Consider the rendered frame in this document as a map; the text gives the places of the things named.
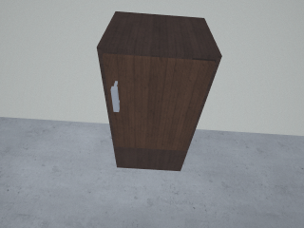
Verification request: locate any handle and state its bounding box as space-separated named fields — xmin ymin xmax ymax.
xmin=110 ymin=81 xmax=120 ymax=112

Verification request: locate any cupboard door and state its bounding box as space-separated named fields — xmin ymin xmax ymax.
xmin=103 ymin=53 xmax=216 ymax=151

